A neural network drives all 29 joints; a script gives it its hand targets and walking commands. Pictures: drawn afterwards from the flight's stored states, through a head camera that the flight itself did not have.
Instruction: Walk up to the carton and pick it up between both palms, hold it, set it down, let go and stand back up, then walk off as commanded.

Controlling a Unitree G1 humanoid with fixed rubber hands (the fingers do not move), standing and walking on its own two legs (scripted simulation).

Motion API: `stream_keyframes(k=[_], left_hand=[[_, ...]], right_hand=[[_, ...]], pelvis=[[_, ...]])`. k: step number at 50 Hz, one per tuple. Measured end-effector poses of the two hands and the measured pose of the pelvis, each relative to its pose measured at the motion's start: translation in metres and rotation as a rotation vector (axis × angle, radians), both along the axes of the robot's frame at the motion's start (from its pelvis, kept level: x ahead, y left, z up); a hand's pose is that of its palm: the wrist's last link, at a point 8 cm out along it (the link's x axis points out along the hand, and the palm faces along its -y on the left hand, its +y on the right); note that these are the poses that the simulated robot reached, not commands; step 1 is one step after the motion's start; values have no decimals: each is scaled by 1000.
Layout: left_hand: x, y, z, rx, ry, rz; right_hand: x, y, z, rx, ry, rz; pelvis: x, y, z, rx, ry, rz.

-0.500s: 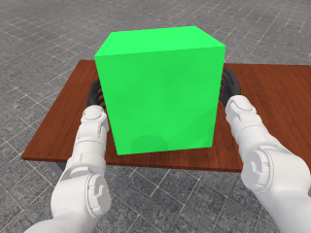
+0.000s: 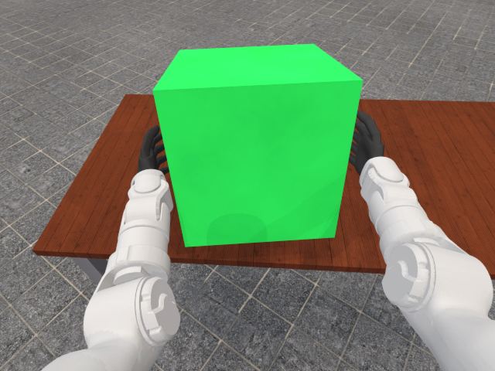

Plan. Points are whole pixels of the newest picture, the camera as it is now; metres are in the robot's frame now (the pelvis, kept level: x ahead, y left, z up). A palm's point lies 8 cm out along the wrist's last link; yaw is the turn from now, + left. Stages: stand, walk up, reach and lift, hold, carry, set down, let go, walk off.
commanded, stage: set down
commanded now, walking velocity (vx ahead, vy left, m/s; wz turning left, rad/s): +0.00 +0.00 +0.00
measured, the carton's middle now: (253, 139) +0.51 +0.02 +0.09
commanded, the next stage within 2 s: none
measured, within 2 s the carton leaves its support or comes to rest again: rests again in 1.50 s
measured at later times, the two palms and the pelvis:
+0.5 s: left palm (151, 174) +0.40 +0.19 +0.11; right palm (368, 161) +0.42 -0.17 +0.12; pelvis +0.00 +0.00 +0.00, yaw +0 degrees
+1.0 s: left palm (151, 177) +0.40 +0.19 +0.10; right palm (368, 165) +0.42 -0.17 +0.11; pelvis +0.00 +0.00 +0.00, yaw +0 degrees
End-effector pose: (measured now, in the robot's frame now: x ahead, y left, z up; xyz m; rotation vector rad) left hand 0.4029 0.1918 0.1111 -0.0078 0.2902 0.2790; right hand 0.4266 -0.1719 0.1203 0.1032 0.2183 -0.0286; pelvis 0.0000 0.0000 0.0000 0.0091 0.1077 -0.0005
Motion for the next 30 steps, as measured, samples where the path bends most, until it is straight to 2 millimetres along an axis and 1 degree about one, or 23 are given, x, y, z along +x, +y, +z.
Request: stream_keyframes(k=[30], left_hand=[[-1, 1, -4, -3, -1, -10]], right_hand=[[-4, 0, -5, 12, -18, -1]], pelvis=[[-1, 0, 0, 0, -1, -3]])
